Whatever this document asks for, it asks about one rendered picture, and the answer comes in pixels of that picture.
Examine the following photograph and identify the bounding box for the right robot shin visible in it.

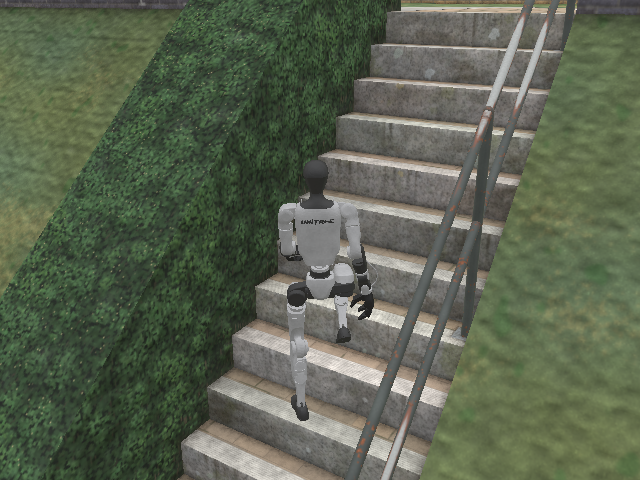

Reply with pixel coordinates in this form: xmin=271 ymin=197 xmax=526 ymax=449
xmin=334 ymin=295 xmax=348 ymax=329

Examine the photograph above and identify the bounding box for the robot left foot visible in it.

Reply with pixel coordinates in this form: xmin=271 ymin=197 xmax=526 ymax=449
xmin=291 ymin=394 xmax=309 ymax=421

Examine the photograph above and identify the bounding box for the robot left hand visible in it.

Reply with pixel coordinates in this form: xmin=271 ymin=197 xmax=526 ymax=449
xmin=286 ymin=245 xmax=303 ymax=261

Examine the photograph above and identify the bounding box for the right robot forearm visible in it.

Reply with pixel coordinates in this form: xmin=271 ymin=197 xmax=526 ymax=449
xmin=352 ymin=244 xmax=372 ymax=295

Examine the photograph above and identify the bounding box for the right robot upper arm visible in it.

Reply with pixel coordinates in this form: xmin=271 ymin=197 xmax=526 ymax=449
xmin=338 ymin=202 xmax=362 ymax=260

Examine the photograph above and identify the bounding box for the robot right hand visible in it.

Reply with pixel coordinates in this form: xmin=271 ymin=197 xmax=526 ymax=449
xmin=350 ymin=291 xmax=374 ymax=320

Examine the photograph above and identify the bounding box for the left robot upper arm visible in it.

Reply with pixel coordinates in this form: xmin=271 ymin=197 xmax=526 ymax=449
xmin=278 ymin=203 xmax=296 ymax=255

